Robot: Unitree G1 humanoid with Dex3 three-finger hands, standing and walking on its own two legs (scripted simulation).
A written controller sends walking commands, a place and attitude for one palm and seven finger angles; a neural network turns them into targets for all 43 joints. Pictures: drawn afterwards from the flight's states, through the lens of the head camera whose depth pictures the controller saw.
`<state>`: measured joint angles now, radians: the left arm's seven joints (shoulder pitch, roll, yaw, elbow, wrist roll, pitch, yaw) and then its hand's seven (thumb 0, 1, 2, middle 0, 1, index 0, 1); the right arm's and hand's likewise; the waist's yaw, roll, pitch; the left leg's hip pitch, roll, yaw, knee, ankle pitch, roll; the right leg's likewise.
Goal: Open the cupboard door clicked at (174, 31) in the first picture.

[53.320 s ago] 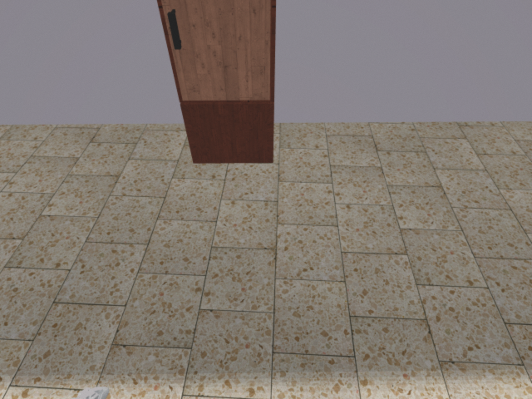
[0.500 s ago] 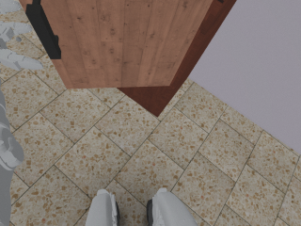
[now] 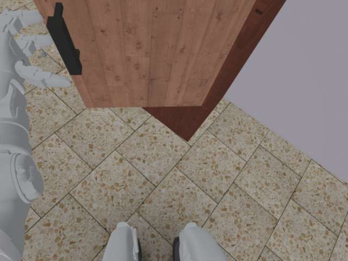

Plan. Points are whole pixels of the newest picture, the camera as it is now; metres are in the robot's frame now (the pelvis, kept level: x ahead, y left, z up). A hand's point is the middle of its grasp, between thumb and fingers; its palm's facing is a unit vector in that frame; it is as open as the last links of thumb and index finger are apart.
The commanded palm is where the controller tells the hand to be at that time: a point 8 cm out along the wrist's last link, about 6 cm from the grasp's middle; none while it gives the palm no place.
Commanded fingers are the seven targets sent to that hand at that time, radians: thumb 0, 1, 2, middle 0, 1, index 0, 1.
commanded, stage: slide the fingers in behind the handle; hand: left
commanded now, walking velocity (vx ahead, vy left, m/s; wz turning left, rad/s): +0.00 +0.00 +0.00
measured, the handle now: (68, 41) +0.57 +0.19 +0.07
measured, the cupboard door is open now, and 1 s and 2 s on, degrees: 43 43 43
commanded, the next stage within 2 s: move the hooked fingers beside the handle in 0.80 s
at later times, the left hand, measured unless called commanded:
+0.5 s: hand (48, 56) +0.53 +0.22 +0.07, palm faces +0.10 -0.99 -0.01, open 14.7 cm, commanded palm +0.51 +0.20 +0.07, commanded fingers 0.00 -0.50 0.30 -0.30 -1.20 -0.30 -1.20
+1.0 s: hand (50, 58) +0.52 +0.22 +0.07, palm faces +0.11 -0.99 -0.02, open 15.0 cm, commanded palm +0.51 +0.20 +0.07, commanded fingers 0.00 -0.50 0.30 -0.30 -1.20 -0.30 -1.20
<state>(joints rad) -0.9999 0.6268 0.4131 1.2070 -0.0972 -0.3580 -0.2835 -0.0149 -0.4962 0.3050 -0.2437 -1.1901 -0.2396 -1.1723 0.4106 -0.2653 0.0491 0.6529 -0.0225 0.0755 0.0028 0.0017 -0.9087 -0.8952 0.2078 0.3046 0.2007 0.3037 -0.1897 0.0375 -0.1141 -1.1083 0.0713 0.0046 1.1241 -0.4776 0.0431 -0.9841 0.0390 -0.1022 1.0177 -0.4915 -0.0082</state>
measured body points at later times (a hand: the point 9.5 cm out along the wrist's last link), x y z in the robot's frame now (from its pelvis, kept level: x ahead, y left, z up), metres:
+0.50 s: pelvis +0.00 +0.00 +0.00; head +0.16 +0.05 +0.42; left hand +0.52 +0.28 +0.08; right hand +0.00 -0.26 -0.10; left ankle +0.02 +0.09 -0.65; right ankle -0.01 -0.13 -0.65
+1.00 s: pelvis +0.00 +0.00 +0.00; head +0.15 +0.04 +0.42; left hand +0.51 +0.27 +0.08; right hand +0.01 -0.26 -0.11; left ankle +0.02 +0.09 -0.65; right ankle -0.01 -0.13 -0.65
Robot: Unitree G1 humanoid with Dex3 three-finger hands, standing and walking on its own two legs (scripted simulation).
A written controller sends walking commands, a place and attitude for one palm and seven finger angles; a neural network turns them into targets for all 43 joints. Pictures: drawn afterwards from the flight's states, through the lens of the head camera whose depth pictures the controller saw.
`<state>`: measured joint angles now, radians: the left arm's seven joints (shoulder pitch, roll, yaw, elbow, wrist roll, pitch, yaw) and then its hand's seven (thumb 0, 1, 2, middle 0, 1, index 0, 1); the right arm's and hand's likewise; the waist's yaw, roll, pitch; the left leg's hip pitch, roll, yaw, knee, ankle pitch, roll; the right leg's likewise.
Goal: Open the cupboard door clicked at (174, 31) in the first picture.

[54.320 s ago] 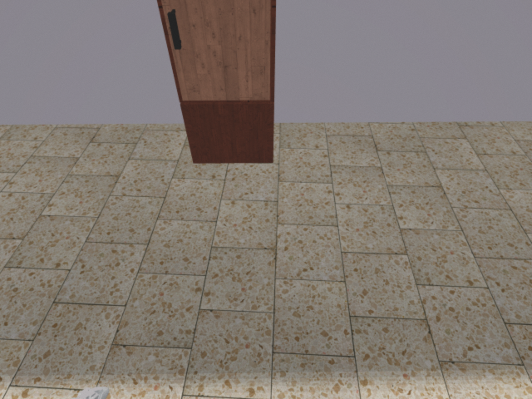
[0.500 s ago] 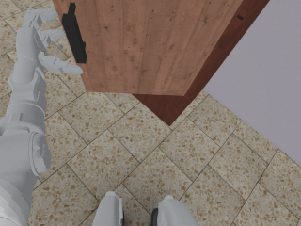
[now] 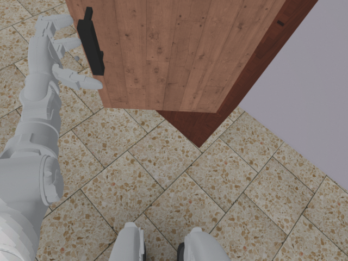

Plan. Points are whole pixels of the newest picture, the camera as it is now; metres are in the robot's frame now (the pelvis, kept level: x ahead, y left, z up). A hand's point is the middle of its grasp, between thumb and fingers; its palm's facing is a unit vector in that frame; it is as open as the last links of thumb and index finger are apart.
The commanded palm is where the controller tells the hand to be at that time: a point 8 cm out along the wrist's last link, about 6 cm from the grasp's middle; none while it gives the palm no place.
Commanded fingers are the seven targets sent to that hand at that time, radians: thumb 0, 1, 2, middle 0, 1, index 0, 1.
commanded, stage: move the hooked fingers beside the handle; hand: left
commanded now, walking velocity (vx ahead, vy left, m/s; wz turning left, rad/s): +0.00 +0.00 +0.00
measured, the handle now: (94, 43) +0.58 +0.16 +0.07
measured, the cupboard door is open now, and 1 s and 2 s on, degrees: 43 43 43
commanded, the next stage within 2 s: none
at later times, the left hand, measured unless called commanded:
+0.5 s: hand (74, 57) +0.53 +0.20 +0.07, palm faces +0.04 -1.00 -0.02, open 14.7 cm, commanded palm +0.52 +0.20 +0.07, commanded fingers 0.00 -0.50 0.30 -0.30 -1.20 -0.30 -1.20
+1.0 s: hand (71, 55) +0.54 +0.20 +0.07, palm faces +0.02 -1.00 -0.02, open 14.4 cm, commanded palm +0.52 +0.23 +0.07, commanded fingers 0.00 -0.50 0.30 -0.30 -1.20 -0.30 -1.20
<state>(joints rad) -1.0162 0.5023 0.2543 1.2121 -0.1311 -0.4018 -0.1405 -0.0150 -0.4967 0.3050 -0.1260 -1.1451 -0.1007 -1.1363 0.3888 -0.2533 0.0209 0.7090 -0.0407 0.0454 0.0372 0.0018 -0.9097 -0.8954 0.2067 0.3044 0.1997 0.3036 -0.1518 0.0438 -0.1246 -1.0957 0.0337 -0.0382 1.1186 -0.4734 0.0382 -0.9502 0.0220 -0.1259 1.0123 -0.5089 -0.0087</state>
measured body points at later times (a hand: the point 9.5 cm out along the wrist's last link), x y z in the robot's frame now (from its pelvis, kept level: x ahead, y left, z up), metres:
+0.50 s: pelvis +0.00 +0.00 +0.00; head +0.15 +0.03 +0.42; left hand +0.52 +0.25 +0.08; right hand -0.02 -0.27 -0.11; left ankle +0.02 +0.09 -0.66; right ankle -0.02 -0.13 -0.66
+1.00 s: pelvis +0.00 -0.01 +0.00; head +0.16 +0.02 +0.42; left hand +0.53 +0.26 +0.08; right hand -0.02 -0.28 -0.11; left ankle +0.02 +0.09 -0.66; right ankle -0.02 -0.13 -0.66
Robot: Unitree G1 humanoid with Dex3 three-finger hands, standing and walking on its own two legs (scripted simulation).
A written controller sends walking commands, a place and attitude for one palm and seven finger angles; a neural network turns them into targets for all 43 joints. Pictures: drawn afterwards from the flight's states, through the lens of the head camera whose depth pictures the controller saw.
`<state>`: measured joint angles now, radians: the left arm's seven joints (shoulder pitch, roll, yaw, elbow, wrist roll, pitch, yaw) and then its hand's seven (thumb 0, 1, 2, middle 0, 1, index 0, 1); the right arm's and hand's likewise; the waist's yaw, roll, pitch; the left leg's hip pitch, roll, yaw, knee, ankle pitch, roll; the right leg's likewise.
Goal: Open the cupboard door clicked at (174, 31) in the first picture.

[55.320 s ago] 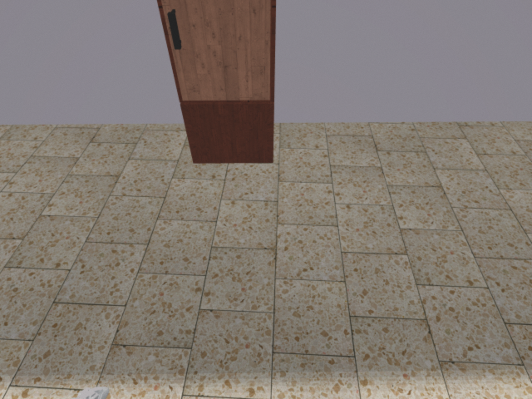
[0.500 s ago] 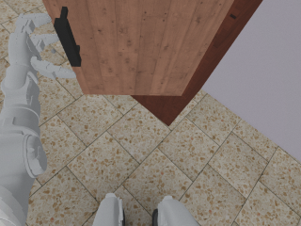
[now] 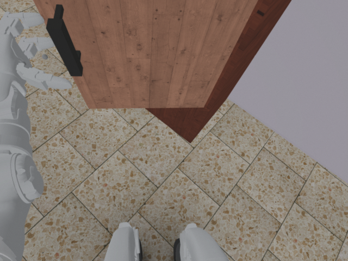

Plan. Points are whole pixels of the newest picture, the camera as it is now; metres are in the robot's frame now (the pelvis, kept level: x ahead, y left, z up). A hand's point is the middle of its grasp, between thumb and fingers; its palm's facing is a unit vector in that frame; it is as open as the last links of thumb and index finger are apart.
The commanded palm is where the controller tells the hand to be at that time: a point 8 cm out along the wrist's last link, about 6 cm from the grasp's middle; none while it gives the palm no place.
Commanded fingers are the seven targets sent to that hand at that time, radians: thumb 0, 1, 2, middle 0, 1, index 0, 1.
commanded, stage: move the hooked fingers beside the handle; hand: left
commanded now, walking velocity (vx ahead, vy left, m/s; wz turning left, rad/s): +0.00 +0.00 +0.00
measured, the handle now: (68, 43) +0.57 +0.19 +0.07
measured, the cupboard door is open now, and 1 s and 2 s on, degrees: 43 43 43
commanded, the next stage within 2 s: slide the fingers in behind the handle in 1.32 s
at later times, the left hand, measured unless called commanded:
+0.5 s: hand (32, 57) +0.53 +0.25 +0.07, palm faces +0.03 -1.00 -0.02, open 14.0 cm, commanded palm +0.52 +0.28 +0.07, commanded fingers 0.00 -0.50 0.30 -0.30 -1.20 -0.30 -1.20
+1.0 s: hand (29, 56) +0.53 +0.25 +0.08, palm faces +0.02 -1.00 -0.01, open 14.0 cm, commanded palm +0.51 +0.28 +0.07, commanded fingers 0.00 -0.50 0.30 -0.30 -1.20 -0.30 -1.20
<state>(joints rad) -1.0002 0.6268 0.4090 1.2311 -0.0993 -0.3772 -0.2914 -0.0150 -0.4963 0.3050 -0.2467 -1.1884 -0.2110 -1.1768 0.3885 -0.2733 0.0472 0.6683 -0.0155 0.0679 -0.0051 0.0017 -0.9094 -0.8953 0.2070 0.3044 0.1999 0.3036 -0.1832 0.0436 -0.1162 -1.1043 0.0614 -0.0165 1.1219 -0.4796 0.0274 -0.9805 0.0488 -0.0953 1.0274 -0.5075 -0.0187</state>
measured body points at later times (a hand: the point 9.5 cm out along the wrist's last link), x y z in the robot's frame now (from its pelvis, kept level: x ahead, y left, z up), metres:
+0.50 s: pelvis +0.00 +0.00 +0.00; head +0.16 +0.03 +0.42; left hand +0.52 +0.30 +0.08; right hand -0.03 -0.26 -0.10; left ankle +0.01 +0.10 -0.65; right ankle -0.02 -0.12 -0.65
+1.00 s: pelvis -0.01 +0.01 +0.00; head +0.16 +0.05 +0.42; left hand +0.52 +0.31 +0.08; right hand -0.03 -0.26 -0.10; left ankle +0.01 +0.10 -0.65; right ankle -0.02 -0.12 -0.65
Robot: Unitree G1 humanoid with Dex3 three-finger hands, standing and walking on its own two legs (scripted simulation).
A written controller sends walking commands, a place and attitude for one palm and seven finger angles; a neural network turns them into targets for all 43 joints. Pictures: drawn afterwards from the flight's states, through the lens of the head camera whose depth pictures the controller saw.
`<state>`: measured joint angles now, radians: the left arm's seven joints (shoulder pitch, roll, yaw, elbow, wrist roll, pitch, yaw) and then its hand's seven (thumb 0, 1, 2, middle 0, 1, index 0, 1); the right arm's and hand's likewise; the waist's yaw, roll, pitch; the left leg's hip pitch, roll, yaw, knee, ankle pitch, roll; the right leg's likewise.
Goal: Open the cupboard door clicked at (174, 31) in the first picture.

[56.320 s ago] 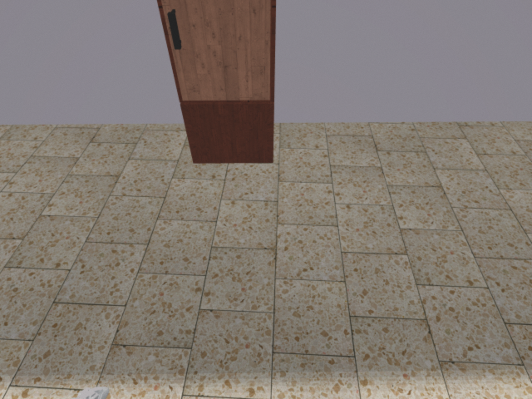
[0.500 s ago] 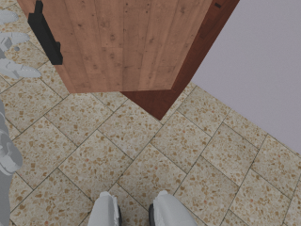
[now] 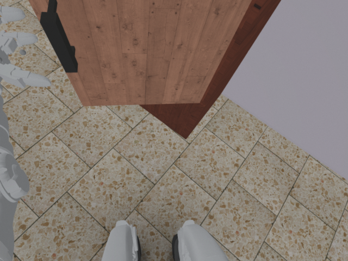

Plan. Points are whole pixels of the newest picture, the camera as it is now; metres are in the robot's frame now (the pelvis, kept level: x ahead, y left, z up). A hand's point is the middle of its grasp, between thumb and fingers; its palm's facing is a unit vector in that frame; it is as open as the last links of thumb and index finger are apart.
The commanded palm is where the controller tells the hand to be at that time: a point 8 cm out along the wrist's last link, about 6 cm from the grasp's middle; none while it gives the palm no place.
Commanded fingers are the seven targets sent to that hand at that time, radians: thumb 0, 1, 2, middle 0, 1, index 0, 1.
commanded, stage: move the hooked fingers beside the handle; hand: left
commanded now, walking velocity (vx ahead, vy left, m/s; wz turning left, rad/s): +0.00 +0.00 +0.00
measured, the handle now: (62, 38) +0.57 +0.19 +0.07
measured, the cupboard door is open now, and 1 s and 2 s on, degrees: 43 43 42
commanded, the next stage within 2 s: slide the fingers in behind the handle in 0.32 s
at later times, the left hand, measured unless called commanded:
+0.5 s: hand (23, 54) +0.52 +0.25 +0.08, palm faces +0.04 -1.00 -0.02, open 14.0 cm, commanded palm +0.51 +0.28 +0.07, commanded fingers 0.00 -0.50 0.30 -0.30 -1.20 -0.30 -1.20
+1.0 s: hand (47, 54) +0.52 +0.21 +0.08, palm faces +0.03 -1.00 -0.01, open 14.0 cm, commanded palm +0.51 +0.24 +0.07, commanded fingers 0.00 -0.50 0.30 -0.30 -1.20 -0.30 -1.20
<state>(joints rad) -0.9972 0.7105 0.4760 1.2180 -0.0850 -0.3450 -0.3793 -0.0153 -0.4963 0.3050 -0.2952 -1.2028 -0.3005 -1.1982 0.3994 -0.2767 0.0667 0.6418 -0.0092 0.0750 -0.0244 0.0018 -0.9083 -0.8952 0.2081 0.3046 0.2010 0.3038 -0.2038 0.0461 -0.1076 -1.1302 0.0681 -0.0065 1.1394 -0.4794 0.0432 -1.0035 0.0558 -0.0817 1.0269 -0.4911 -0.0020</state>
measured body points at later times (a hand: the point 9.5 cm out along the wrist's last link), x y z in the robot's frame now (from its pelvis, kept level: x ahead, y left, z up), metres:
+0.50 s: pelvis +0.00 -0.01 +0.00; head +0.16 +0.03 +0.42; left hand +0.51 +0.31 +0.09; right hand -0.01 -0.28 -0.10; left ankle +0.02 +0.09 -0.65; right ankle -0.01 -0.13 -0.65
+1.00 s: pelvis +0.00 -0.01 +0.00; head +0.15 +0.02 +0.42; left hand +0.52 +0.27 +0.08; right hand -0.01 -0.27 -0.10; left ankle +0.02 +0.09 -0.65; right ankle -0.01 -0.13 -0.65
